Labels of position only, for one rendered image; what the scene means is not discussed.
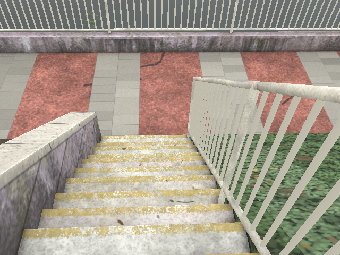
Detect stairs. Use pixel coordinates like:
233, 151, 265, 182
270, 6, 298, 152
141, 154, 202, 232
18, 134, 260, 255

